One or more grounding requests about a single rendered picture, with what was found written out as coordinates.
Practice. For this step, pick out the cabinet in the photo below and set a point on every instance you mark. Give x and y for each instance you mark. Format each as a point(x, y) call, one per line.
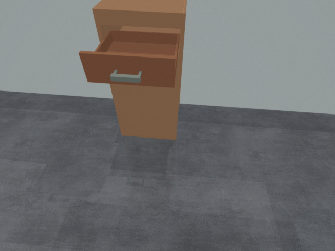
point(145, 111)

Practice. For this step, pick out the drawer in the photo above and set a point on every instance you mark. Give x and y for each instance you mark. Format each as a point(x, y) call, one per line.
point(153, 53)

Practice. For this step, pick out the handle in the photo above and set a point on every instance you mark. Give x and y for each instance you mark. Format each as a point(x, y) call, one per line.
point(125, 77)

